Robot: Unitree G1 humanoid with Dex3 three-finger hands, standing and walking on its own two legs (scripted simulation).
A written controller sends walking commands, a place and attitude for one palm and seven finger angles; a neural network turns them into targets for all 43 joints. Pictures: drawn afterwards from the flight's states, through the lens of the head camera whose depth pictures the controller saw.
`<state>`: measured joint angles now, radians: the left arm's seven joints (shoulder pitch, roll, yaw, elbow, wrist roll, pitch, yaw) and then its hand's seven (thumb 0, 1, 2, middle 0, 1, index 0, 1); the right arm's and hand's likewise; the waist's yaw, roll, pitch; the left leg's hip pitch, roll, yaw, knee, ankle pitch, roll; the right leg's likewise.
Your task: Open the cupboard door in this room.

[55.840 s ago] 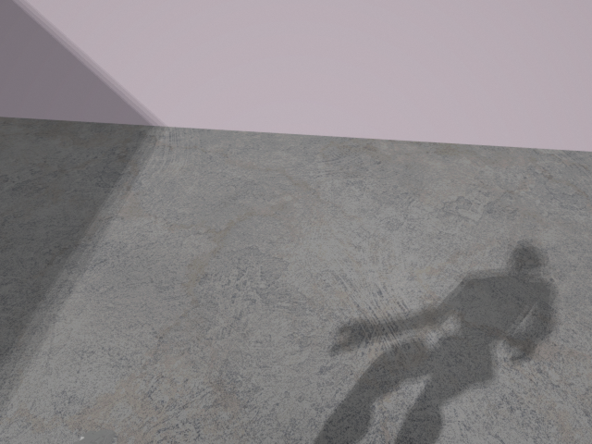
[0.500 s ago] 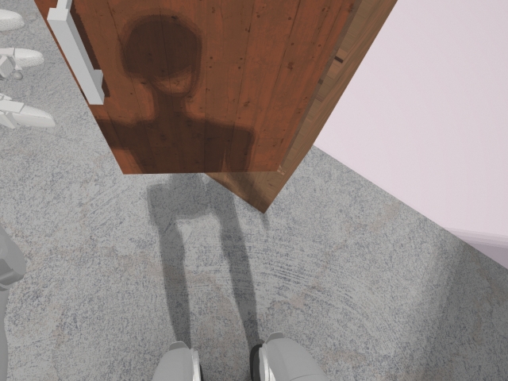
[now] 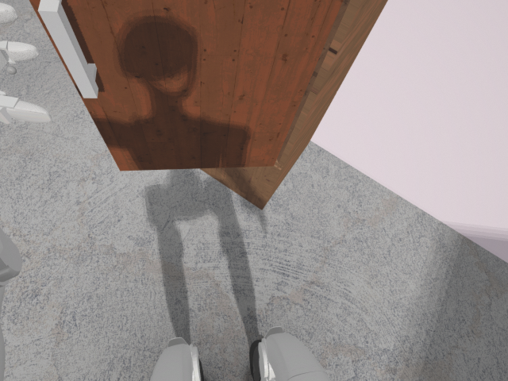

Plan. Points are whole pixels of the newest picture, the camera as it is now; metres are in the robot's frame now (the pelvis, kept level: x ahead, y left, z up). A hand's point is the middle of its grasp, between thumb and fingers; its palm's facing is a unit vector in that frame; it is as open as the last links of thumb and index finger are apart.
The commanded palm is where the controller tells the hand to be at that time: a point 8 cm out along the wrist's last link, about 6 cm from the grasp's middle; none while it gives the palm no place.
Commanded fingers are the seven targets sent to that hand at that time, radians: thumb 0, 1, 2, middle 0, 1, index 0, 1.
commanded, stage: slide the fingers in behind the handle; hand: left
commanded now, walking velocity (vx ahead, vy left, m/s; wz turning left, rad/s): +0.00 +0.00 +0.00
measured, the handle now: (75, 45) +0.59 +0.20 +0.09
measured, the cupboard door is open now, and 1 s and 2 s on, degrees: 40 39 40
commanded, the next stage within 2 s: close the thumb around the handle in 1.50 s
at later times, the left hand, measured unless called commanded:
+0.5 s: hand (52, 68) +0.54 +0.22 +0.10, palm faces +0.00 -1.00 -0.01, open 14.0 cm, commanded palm +0.52 +0.26 +0.09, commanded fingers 0.00 -0.50 0.30 -0.30 -1.20 -0.30 -1.20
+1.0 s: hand (81, 69) +0.54 +0.19 +0.10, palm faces +0.00 -1.00 -0.01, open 14.0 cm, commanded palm +0.52 +0.22 +0.09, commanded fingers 0.00 -0.50 0.30 -0.30 -1.20 -0.30 -1.20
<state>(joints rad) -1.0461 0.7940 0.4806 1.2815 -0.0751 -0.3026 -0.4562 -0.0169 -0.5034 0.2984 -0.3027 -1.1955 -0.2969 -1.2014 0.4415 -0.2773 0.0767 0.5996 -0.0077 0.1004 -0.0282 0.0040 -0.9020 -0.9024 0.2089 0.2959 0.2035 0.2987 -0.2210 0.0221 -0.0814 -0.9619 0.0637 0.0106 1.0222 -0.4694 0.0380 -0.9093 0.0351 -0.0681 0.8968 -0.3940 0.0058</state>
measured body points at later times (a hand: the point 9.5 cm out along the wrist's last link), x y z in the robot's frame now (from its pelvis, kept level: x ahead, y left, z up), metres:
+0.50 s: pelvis +0.00 +0.00 +0.00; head +0.15 +0.03 +0.42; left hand +0.53 +0.28 +0.10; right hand -0.03 -0.26 -0.10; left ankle +0.00 +0.09 -0.67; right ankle +0.01 -0.13 -0.67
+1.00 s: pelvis +0.01 -0.01 +0.00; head +0.15 +0.02 +0.43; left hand +0.53 +0.24 +0.10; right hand -0.01 -0.27 -0.10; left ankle +0.00 +0.09 -0.67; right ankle +0.01 -0.13 -0.67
